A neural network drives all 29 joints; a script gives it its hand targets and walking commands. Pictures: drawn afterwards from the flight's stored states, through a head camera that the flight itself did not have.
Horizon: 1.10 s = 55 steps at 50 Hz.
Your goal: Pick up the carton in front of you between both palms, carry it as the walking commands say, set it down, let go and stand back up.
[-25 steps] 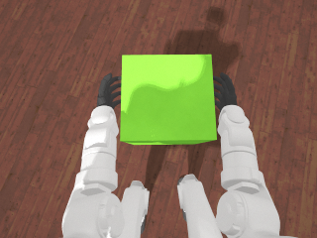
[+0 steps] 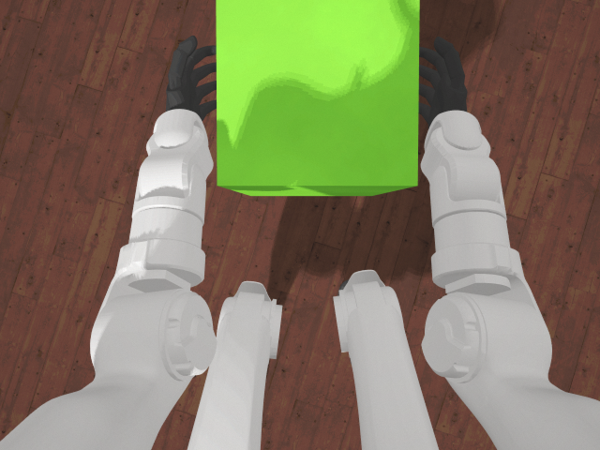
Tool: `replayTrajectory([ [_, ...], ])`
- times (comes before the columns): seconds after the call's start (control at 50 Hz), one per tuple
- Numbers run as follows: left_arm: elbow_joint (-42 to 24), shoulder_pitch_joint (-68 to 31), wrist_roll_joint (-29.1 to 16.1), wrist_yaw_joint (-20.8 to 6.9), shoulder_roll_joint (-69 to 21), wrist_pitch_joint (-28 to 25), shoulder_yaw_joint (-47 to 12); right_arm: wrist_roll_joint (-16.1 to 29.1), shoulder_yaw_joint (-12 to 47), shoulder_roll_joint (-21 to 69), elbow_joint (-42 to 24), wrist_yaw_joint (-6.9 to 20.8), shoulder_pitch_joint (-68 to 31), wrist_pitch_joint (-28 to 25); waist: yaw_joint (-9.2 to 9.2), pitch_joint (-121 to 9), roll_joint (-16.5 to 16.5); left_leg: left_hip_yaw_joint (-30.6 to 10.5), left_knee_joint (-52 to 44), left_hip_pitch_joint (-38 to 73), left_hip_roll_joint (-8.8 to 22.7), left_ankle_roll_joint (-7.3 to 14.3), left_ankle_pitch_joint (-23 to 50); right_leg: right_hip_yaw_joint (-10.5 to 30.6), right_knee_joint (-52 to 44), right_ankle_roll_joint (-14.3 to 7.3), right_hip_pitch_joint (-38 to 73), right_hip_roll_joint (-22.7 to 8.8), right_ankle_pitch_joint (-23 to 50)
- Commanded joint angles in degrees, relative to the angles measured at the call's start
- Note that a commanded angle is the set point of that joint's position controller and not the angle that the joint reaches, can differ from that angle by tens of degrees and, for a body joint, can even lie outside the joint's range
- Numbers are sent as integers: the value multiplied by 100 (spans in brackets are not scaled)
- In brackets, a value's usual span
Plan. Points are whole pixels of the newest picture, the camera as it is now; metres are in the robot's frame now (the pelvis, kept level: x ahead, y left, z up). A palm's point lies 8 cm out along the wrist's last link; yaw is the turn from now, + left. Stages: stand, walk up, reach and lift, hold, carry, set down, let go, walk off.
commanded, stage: set down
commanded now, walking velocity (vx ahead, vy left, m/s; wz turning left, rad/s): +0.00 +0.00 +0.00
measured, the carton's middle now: (313, 119) +0.52 -0.04 -0.19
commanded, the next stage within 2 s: none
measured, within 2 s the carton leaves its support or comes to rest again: rests again in 0.92 s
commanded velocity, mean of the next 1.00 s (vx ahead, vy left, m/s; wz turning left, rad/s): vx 0.00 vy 0.00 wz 0.00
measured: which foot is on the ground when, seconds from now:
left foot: down 0.00-1.00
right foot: down 0.00-1.00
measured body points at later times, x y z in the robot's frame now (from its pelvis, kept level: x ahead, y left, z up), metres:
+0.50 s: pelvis -0.01 +0.01 -0.10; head +0.37 -0.02 +0.15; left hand +0.56 +0.10 -0.27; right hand +0.53 -0.20 -0.27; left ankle +0.08 +0.12 -0.47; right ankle +0.11 -0.12 -0.47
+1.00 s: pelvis -0.01 +0.01 -0.12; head +0.36 -0.01 +0.12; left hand +0.56 +0.10 -0.30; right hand +0.52 -0.20 -0.30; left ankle +0.08 +0.12 -0.47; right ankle +0.11 -0.12 -0.47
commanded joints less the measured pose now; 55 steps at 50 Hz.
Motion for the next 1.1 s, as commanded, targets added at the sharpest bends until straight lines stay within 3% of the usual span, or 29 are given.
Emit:
replayTrajectory([
  [0.0, 120, -3765, -564, -1313, -4947, -92, -2665, 636, 2815, 5145, 140, 1153, -3664, -90, -51, -6095, -414, 748, -645, 1468, -315, 81, 1311, -677, -406, 139, 4834, 232, 1911],
  [0.16, 406, -4405, -681, -1310, -4623, -99, -2517, 682, 2606, 4739, 349, 1148, -4317, -118, -115, -5853, -403, 789, -20, 936, -267, 120, 1112, -750, 238, 115, 4404, 177, 1764],
  [0.38, 354, -5288, -1297, -1063, -4333, -233, -3103, 1218, 2810, 4141, 303, 1327, -5109, -249, -402, -5958, -68, 752, 916, 1438, -223, 98, 1609, -935, 1279, 36, 3754, 33, 2077],
  [0.44, 291, -5454, -1361, -981, -4323, -274, -3215, 1412, 2795, 4008, 185, 1437, -5295, -302, -557, -5677, 291, 710, 1135, 1798, -209, 140, 1820, -965, 1446, -6, 3055, 21, 2050],
  [0.54, 6, -5624, -1640, -831, -4541, -354, -3688, 1658, 2851, 3918, 175, 1535, -5266, -371, -744, -6050, 685, 636, 1416, 2435, -199, 86, 2609, -969, 1731, -49, 2982, 2, 2602],
  [0.74, 662, -5103, -1372, -880, -4421, -442, -3210, 1411, 2510, 3856, 662, 1713, -4948, -424, -651, -4596, 401, 542, 1490, 1433, -241, 163, 2184, -921, 1915, -59, 2367, -21, 2210],
  [0.96, 926, -5458, -1510, -986, -3889, -556, -3036, 1361, 2330, 3311, 861, 1625, -5303, -587, -733, -3705, 368, 504, 1648, 908, -206, 228, 1543, -787, 2003, -162, 2279, -73, 1720],
  [1.08, 1380, -5137, -1307, -1102, -3642, -503, -2711, 1181, 2113, 3182, 1228, 1659, -5070, -562, -647, -2787, 327, 495, 1667, 518, -179, 289, 1124, -722, 1996, -193, 2054, -78, 1333],
])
